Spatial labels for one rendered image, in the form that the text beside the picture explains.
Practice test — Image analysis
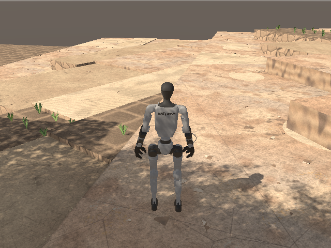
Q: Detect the robot right shin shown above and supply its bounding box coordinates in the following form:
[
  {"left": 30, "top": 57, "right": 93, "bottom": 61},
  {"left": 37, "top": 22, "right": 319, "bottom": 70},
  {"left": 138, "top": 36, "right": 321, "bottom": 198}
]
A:
[{"left": 174, "top": 170, "right": 182, "bottom": 205}]

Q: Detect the robot left forearm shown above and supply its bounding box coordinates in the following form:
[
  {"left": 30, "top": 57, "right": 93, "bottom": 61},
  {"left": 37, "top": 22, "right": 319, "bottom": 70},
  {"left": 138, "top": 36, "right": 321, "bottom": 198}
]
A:
[{"left": 136, "top": 125, "right": 147, "bottom": 147}]

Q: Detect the left robot upper arm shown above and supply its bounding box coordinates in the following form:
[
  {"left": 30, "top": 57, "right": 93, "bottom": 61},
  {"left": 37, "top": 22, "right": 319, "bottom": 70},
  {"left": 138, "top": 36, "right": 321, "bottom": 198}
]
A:
[{"left": 142, "top": 104, "right": 156, "bottom": 133}]

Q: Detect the robot head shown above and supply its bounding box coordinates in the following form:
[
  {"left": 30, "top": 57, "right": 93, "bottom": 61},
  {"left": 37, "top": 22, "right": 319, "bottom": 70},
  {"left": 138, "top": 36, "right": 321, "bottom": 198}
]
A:
[{"left": 158, "top": 82, "right": 176, "bottom": 107}]

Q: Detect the robot left hand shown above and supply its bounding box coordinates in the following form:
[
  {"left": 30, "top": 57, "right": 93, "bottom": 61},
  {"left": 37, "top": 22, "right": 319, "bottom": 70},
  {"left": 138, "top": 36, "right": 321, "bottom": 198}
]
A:
[{"left": 134, "top": 146, "right": 146, "bottom": 159}]

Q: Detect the right robot upper arm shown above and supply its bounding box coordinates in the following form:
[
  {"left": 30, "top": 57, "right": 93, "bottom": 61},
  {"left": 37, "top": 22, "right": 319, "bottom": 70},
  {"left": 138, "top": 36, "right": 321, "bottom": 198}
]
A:
[{"left": 177, "top": 105, "right": 190, "bottom": 133}]

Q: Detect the robot right forearm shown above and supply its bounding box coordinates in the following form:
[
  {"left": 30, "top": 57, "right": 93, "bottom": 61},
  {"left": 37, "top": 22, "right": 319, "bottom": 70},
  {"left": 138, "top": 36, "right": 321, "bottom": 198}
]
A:
[{"left": 184, "top": 126, "right": 193, "bottom": 148}]

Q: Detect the robot right hand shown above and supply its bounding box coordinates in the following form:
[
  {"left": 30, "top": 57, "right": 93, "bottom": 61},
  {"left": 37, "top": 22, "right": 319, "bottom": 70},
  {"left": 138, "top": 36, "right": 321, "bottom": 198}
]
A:
[{"left": 183, "top": 146, "right": 194, "bottom": 158}]

